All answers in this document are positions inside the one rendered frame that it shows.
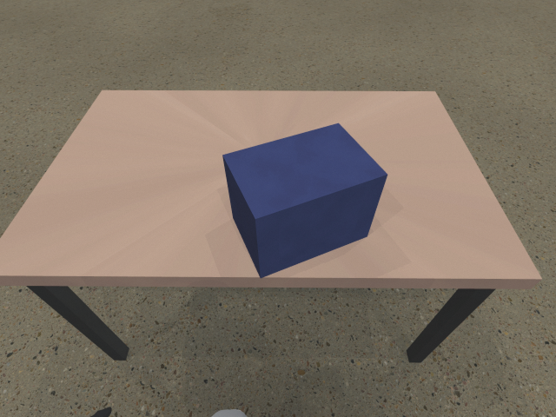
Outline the table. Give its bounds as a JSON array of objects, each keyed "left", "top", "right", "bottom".
[{"left": 0, "top": 90, "right": 542, "bottom": 362}]

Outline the carton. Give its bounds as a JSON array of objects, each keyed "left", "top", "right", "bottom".
[{"left": 222, "top": 123, "right": 387, "bottom": 278}]

